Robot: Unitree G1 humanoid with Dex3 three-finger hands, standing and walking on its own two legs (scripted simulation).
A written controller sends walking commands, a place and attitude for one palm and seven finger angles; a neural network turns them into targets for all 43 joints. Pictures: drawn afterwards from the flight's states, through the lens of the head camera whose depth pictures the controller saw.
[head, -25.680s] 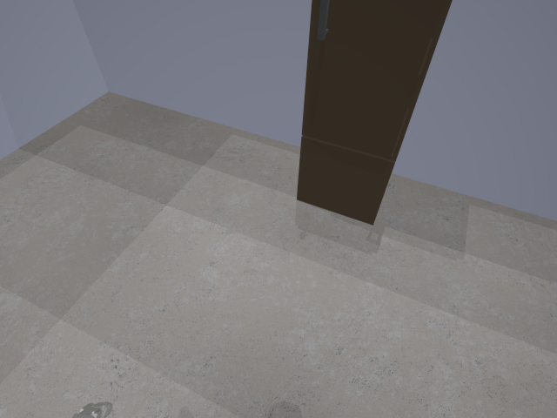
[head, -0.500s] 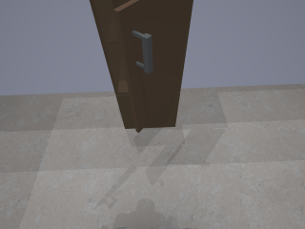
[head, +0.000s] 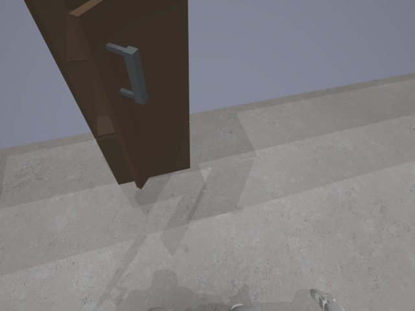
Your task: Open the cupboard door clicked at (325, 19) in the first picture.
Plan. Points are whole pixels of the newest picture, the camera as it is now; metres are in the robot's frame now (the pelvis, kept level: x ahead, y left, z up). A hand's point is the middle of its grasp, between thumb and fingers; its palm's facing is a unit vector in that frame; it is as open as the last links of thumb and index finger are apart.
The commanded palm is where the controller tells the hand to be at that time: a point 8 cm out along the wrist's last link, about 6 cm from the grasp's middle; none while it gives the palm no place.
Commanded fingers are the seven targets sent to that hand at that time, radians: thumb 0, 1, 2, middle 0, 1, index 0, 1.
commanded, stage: walk to a spot facing it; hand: left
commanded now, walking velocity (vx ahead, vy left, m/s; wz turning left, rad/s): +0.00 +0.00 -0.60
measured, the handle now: (128, 74) +0.52 +0.22 +0.13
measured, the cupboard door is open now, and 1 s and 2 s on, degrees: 50 50 50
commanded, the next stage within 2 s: none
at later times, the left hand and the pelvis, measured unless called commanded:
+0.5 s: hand (146, 287) +0.17 +0.15 -0.16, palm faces -0.31 -0.92 -0.24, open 7.4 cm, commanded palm none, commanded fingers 0.00 0.90 0.90 -0.20 -0.30 -0.20 -0.30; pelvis +0.02 -0.02 +0.00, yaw -19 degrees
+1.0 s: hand (188, 262) +0.23 +0.06 -0.15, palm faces -0.55 -0.80 -0.25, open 7.4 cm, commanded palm none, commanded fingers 0.00 0.90 0.90 -0.20 -0.30 -0.20 -0.30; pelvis +0.05 -0.06 +0.01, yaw -36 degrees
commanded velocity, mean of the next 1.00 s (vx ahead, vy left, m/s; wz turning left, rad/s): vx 0.09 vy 0.00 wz -0.60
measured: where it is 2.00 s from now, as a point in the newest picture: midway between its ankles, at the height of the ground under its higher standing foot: (291, 284)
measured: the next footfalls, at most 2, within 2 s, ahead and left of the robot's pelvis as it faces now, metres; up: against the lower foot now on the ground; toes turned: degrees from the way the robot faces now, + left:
right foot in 0.26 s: +0.04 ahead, -0.14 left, +0.00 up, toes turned -13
left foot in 0.54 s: +0.12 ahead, +0.09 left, +0.00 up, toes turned -17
